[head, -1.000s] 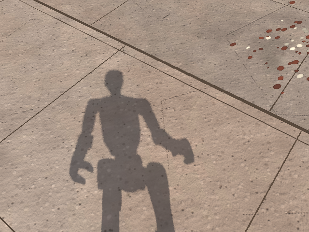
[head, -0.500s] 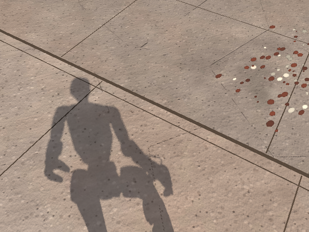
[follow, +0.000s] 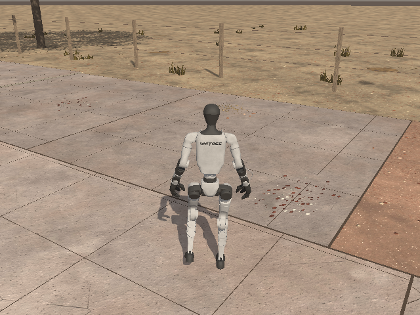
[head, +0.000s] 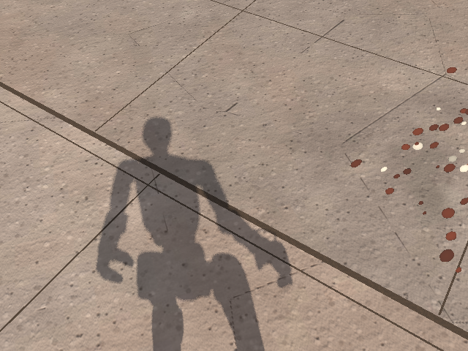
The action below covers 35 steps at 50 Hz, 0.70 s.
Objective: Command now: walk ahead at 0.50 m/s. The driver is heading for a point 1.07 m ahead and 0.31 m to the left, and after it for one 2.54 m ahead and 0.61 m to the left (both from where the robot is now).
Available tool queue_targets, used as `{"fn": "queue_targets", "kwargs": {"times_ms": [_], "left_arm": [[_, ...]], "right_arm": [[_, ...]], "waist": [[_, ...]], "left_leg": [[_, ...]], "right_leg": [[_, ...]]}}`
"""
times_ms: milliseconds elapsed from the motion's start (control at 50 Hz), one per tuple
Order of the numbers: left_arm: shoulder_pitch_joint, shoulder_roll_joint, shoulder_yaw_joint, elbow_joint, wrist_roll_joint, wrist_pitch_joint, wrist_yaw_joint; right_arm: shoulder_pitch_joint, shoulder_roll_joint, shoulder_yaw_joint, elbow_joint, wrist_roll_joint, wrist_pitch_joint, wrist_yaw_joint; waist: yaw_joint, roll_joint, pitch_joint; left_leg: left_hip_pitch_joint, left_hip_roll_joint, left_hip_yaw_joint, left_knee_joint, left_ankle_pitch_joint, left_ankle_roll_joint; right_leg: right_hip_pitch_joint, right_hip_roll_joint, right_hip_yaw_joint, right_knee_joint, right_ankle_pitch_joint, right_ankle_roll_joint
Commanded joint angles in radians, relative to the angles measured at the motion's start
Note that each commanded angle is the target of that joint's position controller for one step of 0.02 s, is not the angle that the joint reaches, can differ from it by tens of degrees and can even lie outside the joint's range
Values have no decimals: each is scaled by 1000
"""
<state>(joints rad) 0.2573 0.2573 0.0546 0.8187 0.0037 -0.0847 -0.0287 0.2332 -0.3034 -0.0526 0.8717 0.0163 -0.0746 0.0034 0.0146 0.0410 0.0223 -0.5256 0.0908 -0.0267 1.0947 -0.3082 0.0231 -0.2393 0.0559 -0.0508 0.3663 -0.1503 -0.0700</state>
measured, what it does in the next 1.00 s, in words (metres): walks ahead: left foot, then right foot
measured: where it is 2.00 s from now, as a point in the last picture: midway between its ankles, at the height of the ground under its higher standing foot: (238, 253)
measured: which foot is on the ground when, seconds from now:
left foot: up 0.00-0.32, down 0.34-0.90, up 0.92-1.00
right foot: down 0.00-0.34, up 0.36-0.86, down 0.88-1.00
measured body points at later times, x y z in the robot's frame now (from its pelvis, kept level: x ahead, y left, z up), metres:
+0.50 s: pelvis +0.28 +0.07 +0.00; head +0.30 +0.08 +0.45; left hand +0.34 +0.35 -0.14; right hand +0.39 -0.20 -0.12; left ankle +0.33 +0.16 -0.74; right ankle +0.22 -0.08 -0.66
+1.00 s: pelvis +0.56 +0.02 -0.01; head +0.59 +0.01 +0.44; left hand +0.68 +0.29 -0.11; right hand +0.60 -0.26 -0.15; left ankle +0.44 +0.15 -0.66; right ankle +0.63 -0.08 -0.74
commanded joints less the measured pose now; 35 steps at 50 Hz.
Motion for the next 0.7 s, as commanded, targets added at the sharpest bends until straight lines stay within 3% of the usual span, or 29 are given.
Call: {"fn": "queue_targets", "kwargs": {"times_ms": [20, 60, 140, 240, 300, 320, 340, 360, 380, 400, 420, 440, 460, 480, 500, 540, 600, 700], "left_arm": [[-23, 136, 31, -44, -2, -26, 7], [4, 150, 34, -25, -3, -21, 16], [62, 167, 35, 11, -12, -12, 27], [137, 181, 41, 68, -23, 11, 33], [114, 201, 49, 77, -25, 26, 40], [92, 200, 47, 75, -25, 33, 42], [94, 172, 35, 68, -17, 36, 44], [180, 85, 6, 39, -2, 24, 39], [223, 38, -11, 58, -4, 1, 32], [130, 144, 16, 45, -32, -15, 24], [50, 164, 21, 20, -46, -25, 23], [9, 158, 22, 15, -37, -26, 28], [4, 149, 28, 17, -26, -19, 33], [29, 129, 27, 24, -22, -7, 33], [46, 107, 25, 31, -20, 4, 35], [24, 90, 23, 24, -14, 18, 39], [-74, 86, 22, -7, -5, 17, 38], [-240, 55, 6, -47, -14, 3, 19]], "right_arm": [[18, -52, -15, -53, -10, 9, -7], [-48, -47, -14, -74, -16, 8, -5], [-182, -20, -1, -108, -11, -4, 8], [-296, -34, 2, -158, 0, -15, 33], [-232, -72, -12, -151, -1, -22, 42], [-129, -97, -28, -121, -4, -23, 38], [37, -150, -53, -71, -8, -22, 30], [177, -248, -77, -49, -29, -19, 21], [216, -229, -71, -31, -13, -12, 27], [174, -156, -48, -39, -3, -13, 26], [92, -129, -39, -55, -4, -13, 22], [25, -105, -32, -67, -13, -13, 22], [-16, -76, -24, -73, -23, -16, 24], [-34, -62, -20, -72, -31, -19, 26], [-35, -61, -20, -68, -27, -24, 27], [-20, -84, -26, -53, -22, -32, 23], [26, -107, -32, -27, -19, -29, 8], [108, -124, -34, 15, -6, -18, -6]], "waist": [[-31, -103, -23], [-15, -91, -3], [32, -91, 24], [60, -97, 52], [6, -125, 8], [-54, -124, -53], [-120, -97, -165], [-118, 80, -335], [-111, 235, -423], [-128, 147, -306], [-109, 97, -178], [-82, 38, -103], [-50, 36, -56], [-21, 58, -54], [-8, 58, -52], [1, 41, -28], [-20, 16, -1], [-78, 13, 35]], "left_leg": [[-121, 63, -35, -75, 101, -27], [-157, 63, -32, -190, 214, -40], [-103, 22, 9, -431, 402, -38], [-127, -6, 6, -559, 352, -5], [-10, -43, 34, -596, 242, 37], [140, -76, 67, -620, 243, 59], [392, -56, 47, -598, 273, 94], [795, 193, -306, -583, 239, 221], [941, 302, -668, -740, 64, 310], [864, 270, -610, -779, -58, 263], [719, 240, -480, -806, -34, 226], [578, 204, -383, -839, 38, 210], [468, 168, -309, -874, 114, 197], [406, 149, -268, -903, 154, 194], [374, 140, -238, -928, 185, 201], [344, 134, -179, -963, 255, 215], [374, 123, -117, -982, 328, 207], [407, 92, -32, -988, 313, 173]], "right_leg": [[71, -280, 250, -235, 163, -183], [83, -267, 205, -249, 185, -174], [93, -228, 119, -255, 179, -135], [253, -296, 133, -190, 202, -121], [317, -315, 133, -86, 408, -91], [303, -282, 102, 33, 561, -71], [207, -227, 61, 236, 553, -40], [-138, -115, 9, 615, 217, 22], [-380, 9, 106, 829, -433, 49], [-495, -53, 173, 925, -424, 33], [-531, -106, 141, 910, -326, 19], [-498, -148, 118, 859, -238, 21], [-444, -179, 119, 803, -178, 24], [-384, -195, 124, 776, -142, 29], [-357, -201, 121, 752, -126, 36], [-380, -209, 113, 689, -71, 55], [-448, -210, 108, 523, 86, 79], [-389, -160, 59, 254, 272, 80]]}}
Keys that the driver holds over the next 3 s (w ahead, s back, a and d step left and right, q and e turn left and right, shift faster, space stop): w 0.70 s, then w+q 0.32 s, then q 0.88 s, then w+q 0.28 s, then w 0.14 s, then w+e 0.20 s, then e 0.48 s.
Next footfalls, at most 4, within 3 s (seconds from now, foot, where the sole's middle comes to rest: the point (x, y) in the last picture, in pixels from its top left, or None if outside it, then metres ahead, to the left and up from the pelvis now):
0.34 left None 0.37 0.16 -0.78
0.88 right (283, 289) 0.67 -0.08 -0.78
1.34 left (196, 244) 0.83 0.19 -0.78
1.82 right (259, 223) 0.91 -0.02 -0.78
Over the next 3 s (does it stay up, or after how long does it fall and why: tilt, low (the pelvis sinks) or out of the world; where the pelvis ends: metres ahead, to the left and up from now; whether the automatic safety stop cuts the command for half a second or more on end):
stays up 0.99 0.35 -0.01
